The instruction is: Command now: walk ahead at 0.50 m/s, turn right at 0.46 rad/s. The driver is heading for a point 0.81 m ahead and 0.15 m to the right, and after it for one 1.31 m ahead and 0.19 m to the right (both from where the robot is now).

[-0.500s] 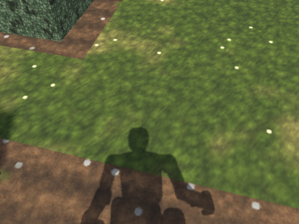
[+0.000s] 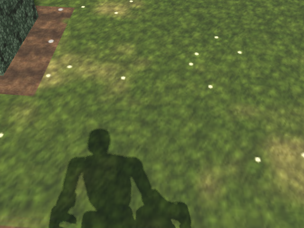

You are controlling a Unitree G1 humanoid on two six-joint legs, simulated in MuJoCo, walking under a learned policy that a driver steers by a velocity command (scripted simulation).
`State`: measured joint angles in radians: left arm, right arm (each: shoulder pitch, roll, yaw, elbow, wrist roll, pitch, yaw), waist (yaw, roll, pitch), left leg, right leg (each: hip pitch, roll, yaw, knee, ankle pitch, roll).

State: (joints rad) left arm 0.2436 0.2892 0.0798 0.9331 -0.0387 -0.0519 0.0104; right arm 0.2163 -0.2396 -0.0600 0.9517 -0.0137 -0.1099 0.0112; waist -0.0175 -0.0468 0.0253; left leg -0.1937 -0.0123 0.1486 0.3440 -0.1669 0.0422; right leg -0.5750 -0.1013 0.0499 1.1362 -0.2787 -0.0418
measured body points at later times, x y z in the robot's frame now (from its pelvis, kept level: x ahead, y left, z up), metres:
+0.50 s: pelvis +0.27 -0.09 +0.00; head +0.30 -0.11 +0.44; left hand +0.43 +0.15 -0.12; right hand +0.33 -0.39 -0.12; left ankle +0.30 +0.09 -0.65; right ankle +0.29 -0.15 -0.74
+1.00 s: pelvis +0.58 -0.11 -0.01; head +0.62 -0.12 +0.43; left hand +0.71 +0.14 -0.14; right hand +0.67 -0.40 -0.13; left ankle +0.66 -0.05 -0.74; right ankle +0.43 -0.22 -0.64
